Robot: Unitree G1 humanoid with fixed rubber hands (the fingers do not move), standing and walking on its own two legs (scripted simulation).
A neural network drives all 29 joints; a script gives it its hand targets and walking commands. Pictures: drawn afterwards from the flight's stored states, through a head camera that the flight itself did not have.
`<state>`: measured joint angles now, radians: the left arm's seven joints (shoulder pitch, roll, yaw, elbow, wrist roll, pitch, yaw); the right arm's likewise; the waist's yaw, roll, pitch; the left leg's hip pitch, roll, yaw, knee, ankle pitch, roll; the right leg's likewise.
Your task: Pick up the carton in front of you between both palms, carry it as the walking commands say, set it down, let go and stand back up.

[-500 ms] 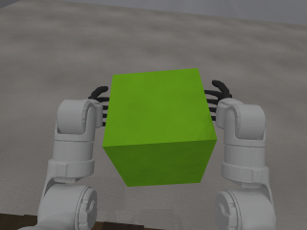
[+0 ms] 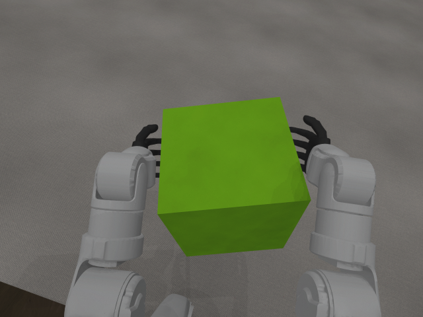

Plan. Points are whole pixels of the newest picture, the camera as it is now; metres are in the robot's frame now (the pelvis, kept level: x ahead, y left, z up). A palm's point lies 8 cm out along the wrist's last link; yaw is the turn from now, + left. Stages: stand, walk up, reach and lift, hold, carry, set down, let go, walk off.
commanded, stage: carry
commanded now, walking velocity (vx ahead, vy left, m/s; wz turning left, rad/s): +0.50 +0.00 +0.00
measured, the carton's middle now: (228, 184) +0.38 +0.03 +0.02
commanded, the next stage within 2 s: none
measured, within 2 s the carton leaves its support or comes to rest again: neither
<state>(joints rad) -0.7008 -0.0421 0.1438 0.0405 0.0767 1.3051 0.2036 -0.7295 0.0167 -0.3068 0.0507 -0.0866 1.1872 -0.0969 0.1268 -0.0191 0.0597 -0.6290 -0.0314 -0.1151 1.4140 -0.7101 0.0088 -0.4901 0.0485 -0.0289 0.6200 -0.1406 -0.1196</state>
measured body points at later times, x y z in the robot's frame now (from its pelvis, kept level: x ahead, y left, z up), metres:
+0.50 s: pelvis +0.40 +0.05 -0.01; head +0.40 +0.05 +0.44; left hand +0.80 +0.16 +0.17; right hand +0.79 -0.13 +0.19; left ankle +0.24 +0.16 -0.58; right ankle +0.48 +0.01 -0.72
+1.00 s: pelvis +0.74 +0.09 +0.03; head +0.78 +0.09 +0.48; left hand +1.10 +0.21 +0.09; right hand +1.07 -0.08 +0.10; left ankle +0.74 +0.17 -0.72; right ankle +0.68 -0.04 -0.65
